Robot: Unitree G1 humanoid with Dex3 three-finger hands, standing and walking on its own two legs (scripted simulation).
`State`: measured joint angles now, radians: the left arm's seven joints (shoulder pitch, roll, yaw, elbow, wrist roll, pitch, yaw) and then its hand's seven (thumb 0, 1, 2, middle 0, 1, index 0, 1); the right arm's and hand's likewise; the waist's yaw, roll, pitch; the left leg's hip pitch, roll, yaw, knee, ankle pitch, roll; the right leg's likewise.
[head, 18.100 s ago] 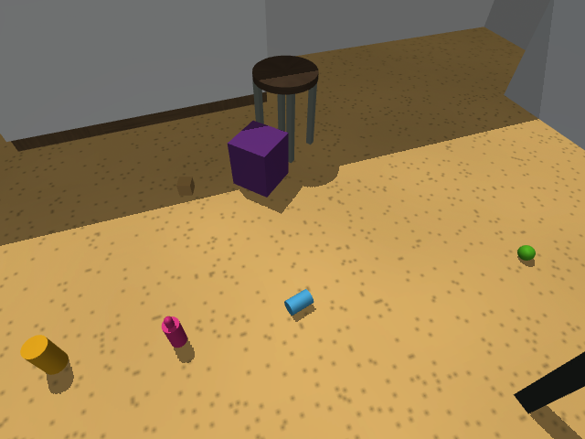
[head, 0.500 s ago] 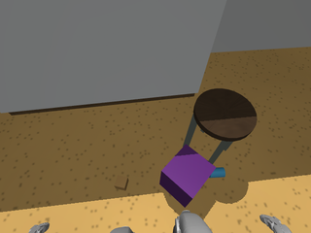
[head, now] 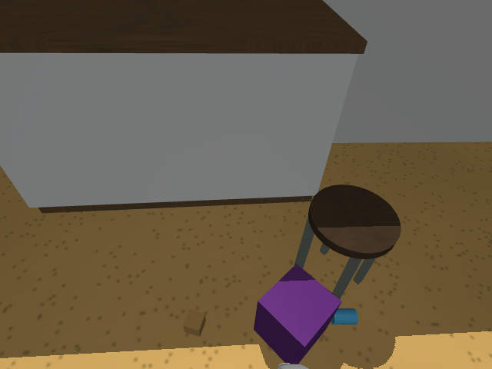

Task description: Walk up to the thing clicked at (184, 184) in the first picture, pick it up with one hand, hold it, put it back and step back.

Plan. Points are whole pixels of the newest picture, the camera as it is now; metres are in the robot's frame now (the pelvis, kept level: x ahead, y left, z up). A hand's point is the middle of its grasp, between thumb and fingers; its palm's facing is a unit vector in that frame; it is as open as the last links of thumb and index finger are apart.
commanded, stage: walk up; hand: left
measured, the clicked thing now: (194, 323) +0.50 +0.15 -0.74
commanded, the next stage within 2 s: none
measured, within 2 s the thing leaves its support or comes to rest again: neither
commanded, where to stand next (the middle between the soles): +0.11 -0.03 m, yaw -6 degrees
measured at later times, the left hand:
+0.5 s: hand out of the picture +0.08 +0.30 -0.14, palm faces -0.07 -0.90 -0.44, open 7.4 cm
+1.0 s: hand out of the picture +0.17 +0.28 -0.16, palm faces -0.21 -0.90 -0.38, open 7.4 cm
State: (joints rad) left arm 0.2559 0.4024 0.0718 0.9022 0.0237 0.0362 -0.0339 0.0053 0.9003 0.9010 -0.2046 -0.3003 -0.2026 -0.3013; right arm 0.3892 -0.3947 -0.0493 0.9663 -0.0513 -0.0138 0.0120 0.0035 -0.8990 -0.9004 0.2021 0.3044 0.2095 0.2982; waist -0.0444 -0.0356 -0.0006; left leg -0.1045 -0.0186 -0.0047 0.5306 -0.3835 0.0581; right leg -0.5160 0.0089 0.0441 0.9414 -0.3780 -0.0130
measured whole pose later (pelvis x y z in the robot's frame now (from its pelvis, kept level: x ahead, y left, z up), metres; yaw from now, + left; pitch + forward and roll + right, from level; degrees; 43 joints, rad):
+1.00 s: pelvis +0.06 +0.02 -0.02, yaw -9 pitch -1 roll -1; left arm 0.21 0.40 0.05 0.94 0.04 0.01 -0.02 0.00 0.90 0.90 -0.20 -0.30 -0.20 -0.30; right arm 0.21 -0.43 -0.05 0.95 -0.01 -0.01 -0.03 0.00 -0.90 -0.90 0.20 0.30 0.21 0.30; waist -0.01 0.00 0.10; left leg -0.44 0.07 0.04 0.78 -0.40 0.01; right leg -0.27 0.01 0.01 0.70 -0.41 -0.01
